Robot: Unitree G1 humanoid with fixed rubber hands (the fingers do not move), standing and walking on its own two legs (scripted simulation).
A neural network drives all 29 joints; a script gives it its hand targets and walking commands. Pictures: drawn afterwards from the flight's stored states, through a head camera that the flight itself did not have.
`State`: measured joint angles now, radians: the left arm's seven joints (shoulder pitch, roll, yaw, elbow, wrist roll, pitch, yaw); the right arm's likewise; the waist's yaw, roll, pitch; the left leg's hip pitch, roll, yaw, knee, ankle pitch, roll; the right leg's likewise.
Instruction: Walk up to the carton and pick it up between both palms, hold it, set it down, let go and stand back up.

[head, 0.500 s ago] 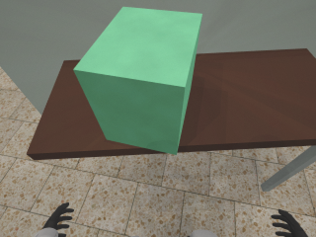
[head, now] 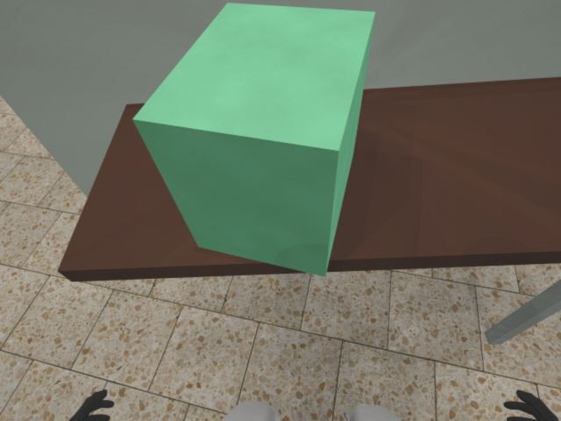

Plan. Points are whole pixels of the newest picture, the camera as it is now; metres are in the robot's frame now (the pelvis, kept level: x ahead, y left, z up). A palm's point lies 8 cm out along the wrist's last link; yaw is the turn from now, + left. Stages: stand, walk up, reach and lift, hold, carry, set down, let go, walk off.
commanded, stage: walk up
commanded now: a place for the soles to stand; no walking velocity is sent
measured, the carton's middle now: (277, 142) +0.49 +0.05 +0.10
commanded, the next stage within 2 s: reach and lift in 1.66 s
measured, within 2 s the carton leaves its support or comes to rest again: neither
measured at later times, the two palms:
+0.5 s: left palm (93, 360) +0.20 +0.34 -0.08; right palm (518, 405) +0.15 -0.29 -0.08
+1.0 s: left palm (82, 401) +0.14 +0.34 -0.09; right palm (515, 420) +0.14 -0.28 -0.09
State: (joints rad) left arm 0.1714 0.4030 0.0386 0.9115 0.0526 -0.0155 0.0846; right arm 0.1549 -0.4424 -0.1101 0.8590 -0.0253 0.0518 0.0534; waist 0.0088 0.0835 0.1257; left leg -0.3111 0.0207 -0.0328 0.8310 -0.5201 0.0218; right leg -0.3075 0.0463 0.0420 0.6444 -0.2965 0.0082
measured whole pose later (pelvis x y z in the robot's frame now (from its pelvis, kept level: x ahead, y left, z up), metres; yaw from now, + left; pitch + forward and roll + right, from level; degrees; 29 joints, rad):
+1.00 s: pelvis +0.05 +0.03 +0.01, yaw -2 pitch -4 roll +0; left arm 0.14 0.36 0.03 1.00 0.01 0.00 0.06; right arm 0.10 -0.38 -0.05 0.98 0.01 0.04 0.01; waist 0.00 0.02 0.10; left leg -0.07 -0.03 0.06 0.52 -0.37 0.04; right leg -0.15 -0.05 0.05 0.55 -0.32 0.06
